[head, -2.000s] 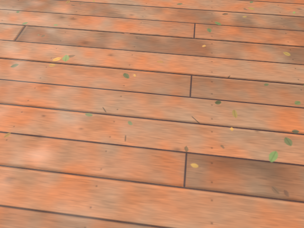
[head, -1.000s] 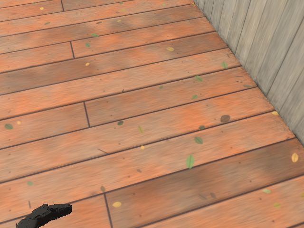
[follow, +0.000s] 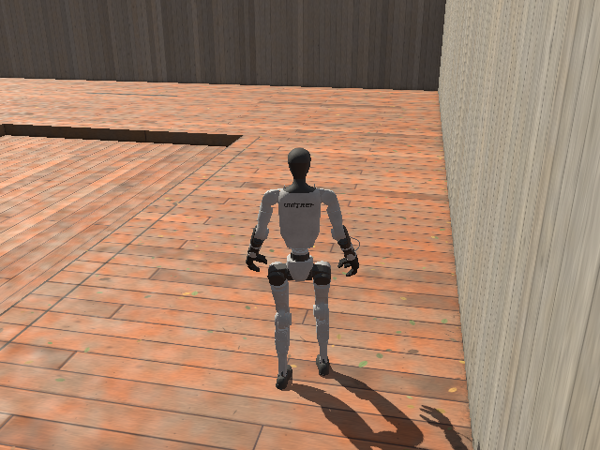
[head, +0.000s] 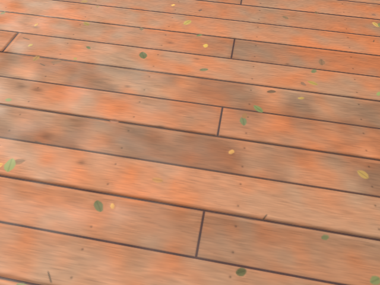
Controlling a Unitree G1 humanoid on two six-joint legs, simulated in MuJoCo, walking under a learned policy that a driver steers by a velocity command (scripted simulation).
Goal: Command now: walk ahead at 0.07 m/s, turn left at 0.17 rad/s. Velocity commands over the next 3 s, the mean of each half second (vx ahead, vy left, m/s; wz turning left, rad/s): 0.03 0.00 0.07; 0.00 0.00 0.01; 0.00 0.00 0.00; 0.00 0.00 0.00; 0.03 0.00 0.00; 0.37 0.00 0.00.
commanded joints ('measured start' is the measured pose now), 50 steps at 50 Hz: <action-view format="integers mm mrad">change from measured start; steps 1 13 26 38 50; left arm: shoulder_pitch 15 -36 -59 -54 -36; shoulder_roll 173 68 63 64 57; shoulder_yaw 43 17 26 31 27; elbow -81 -48 25 142 245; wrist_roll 29 -4 -7 -10 -12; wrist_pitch -30 -1 24 37 44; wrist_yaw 6 -9 0 18 28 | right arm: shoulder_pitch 60 35 59 77 109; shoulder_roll -55 -79 -65 -48 -28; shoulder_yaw -1 -8 -8 -3 6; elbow -45 16 80 167 246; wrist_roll -28 -16 -11 -10 -9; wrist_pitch -25 15 6 -11 -21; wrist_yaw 0 -7 -22 -27 -29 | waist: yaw -4 24 25 28 31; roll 4 11 34 33 31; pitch -163 -104 -44 -9 12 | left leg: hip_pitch -38 -9 -6 -11 -24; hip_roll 148 152 154 145 136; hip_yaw -118 -24 -19 2 23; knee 86 -48 -77 -113 -133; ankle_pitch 229 192 177 117 80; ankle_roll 24 -26 -39 -44 -45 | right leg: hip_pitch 329 288 295 299 290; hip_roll -172 -54 -28 -16 -8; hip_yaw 146 44 30 29 29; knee -115 -43 -55 -91 -115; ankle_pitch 551 169 100 16 -45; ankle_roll -102 -99 -91 -83 -84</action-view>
